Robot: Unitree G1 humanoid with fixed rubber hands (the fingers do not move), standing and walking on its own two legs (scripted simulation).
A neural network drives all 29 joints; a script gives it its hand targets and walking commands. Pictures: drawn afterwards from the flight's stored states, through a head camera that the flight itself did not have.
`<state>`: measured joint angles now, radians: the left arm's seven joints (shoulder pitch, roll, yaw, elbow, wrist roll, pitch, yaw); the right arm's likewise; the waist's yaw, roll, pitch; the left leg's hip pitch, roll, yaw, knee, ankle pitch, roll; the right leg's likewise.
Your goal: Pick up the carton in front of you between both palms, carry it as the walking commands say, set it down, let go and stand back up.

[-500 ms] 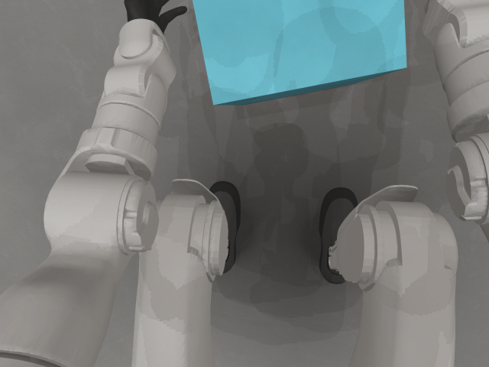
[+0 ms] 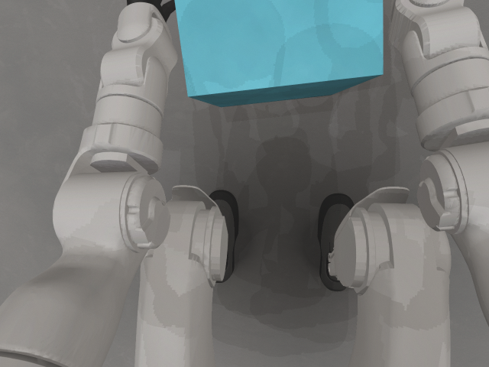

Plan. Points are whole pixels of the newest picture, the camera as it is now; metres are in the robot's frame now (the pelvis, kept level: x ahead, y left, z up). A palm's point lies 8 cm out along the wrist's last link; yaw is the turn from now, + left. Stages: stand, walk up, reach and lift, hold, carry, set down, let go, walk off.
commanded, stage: reach and lift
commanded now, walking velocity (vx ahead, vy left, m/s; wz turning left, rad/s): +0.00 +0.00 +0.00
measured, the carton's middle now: (272, 22) +0.54 -0.01 -0.22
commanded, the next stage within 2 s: none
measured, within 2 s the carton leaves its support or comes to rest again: neither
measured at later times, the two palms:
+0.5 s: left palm out of the picture +0.49 +0.13 +0.06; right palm out of the picture +0.50 -0.17 +0.05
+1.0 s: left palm out of the picture +0.46 +0.13 +0.21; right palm out of the picture +0.45 -0.17 +0.20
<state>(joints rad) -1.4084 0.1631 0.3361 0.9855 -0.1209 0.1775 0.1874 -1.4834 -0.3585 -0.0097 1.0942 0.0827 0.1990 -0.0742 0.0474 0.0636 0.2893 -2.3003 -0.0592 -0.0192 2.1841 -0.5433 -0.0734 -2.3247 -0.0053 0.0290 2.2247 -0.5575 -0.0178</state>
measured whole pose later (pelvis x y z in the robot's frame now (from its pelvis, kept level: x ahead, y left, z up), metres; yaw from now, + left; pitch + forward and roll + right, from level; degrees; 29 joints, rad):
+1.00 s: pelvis +0.04 +0.01 +0.24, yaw -5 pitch +35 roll +1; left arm -0.71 -0.13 0.47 0.57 0.19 0.36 0.08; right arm -0.76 0.04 -0.37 0.65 -0.23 0.39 -0.01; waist 0.03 0.02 -0.25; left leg -1.54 -0.05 -0.06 1.42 -0.49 -0.04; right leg -1.56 0.04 0.05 1.42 -0.47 0.02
